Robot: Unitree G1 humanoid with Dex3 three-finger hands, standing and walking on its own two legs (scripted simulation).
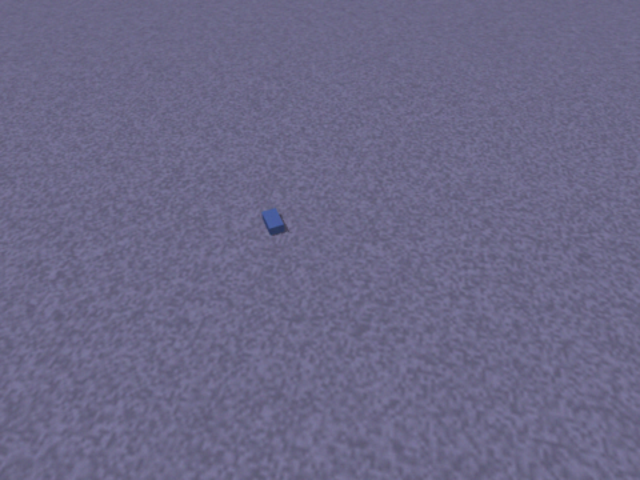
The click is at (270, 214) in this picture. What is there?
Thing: flat box
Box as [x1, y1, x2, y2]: [262, 208, 284, 235]
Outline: 275,208 262,212 263,220 270,235 284,230 283,223
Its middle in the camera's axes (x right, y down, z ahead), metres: -0.21 -0.07 +1.71
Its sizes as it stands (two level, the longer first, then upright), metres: 0.111 0.066 0.043
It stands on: the floor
